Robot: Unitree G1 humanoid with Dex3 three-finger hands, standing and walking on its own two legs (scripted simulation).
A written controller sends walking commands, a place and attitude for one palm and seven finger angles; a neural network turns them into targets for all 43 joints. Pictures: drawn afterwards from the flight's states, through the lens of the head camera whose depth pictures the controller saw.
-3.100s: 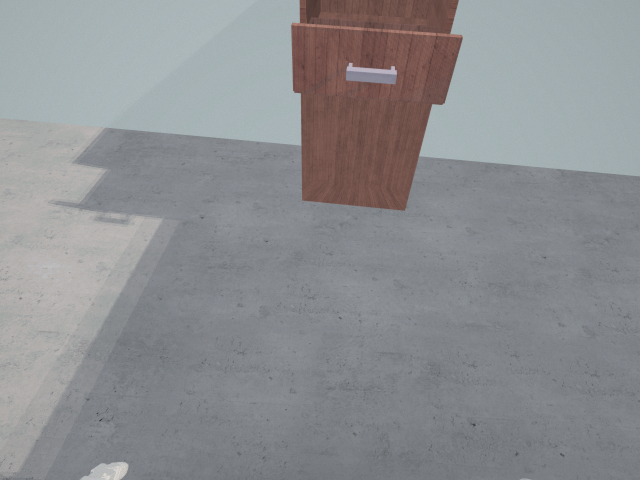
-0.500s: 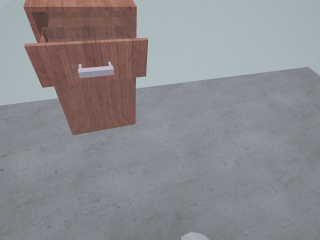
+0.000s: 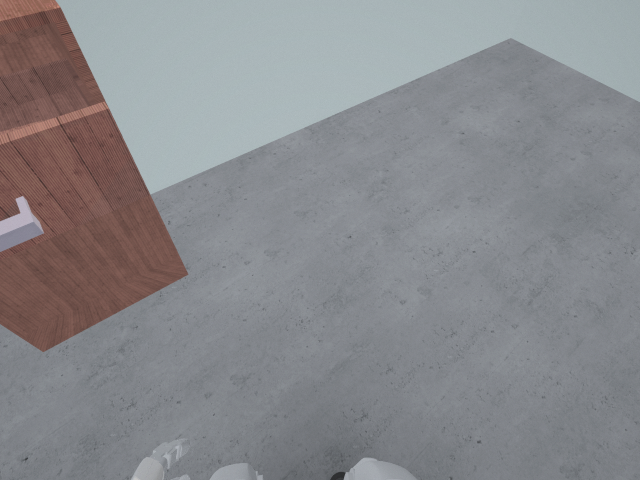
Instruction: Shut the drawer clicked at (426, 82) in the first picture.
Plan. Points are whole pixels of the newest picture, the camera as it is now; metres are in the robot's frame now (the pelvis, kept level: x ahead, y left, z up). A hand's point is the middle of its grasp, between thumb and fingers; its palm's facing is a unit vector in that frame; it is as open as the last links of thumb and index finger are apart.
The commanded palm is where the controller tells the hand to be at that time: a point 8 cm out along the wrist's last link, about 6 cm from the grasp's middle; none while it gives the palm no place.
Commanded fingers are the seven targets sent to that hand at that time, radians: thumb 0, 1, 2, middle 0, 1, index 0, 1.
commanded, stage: turn to face it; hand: left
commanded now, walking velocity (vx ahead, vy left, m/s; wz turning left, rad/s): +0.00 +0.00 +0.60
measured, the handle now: out of the picture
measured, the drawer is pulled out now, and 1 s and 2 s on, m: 0.30 0.30 0.30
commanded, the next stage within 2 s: take the last steps up to it in 1.08 s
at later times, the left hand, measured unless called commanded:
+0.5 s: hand out of the picture +0.06 +0.26 -0.16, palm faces +0.28 -0.94 -0.19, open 7.4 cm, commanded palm none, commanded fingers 0.00 0.90 0.90 -0.20 -0.30 -0.20 -0.30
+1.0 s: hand out of the picture +0.04 +0.20 -0.12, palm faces +0.49 -0.83 -0.28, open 7.4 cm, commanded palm none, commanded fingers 0.00 0.90 0.90 -0.20 -0.30 -0.20 -0.30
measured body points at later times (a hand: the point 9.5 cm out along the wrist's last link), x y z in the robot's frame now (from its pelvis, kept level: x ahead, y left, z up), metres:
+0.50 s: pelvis +0.06 +0.06 +0.02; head +0.08 +0.09 +0.47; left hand +0.05 +0.31 -0.14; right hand +0.16 -0.17 -0.11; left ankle +0.07 +0.14 -0.72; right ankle +0.06 -0.10 -0.64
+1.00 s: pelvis +0.05 -0.01 +0.02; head +0.07 -0.04 +0.47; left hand +0.01 +0.25 -0.10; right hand +0.23 -0.22 -0.13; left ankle +0.00 +0.11 -0.63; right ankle +0.10 -0.11 -0.72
